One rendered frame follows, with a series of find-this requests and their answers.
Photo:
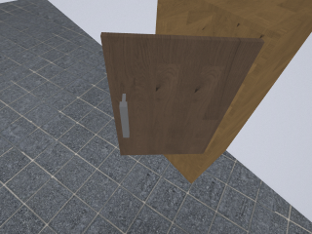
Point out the cupboard door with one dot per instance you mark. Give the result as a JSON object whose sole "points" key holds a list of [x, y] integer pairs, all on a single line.
{"points": [[178, 87]]}

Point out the handle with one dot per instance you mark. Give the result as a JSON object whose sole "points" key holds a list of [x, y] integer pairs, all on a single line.
{"points": [[124, 115]]}

